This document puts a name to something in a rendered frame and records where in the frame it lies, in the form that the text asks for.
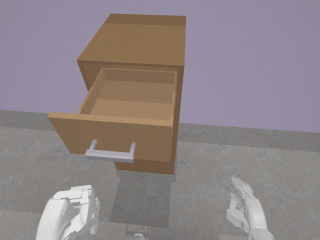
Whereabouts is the left robot hand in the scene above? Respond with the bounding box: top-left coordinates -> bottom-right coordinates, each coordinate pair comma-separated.
35,185 -> 101,240

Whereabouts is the handle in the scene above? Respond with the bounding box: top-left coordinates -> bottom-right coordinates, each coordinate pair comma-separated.
85,139 -> 136,163

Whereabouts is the cabinet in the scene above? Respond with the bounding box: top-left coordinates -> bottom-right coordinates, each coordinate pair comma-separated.
76,13 -> 186,175

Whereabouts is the right robot hand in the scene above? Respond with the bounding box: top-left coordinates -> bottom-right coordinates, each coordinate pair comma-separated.
226,176 -> 268,235

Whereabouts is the drawer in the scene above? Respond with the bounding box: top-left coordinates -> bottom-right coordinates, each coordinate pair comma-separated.
47,67 -> 177,162

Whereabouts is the right robot forearm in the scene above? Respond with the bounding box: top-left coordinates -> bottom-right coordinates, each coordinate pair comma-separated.
247,228 -> 275,240

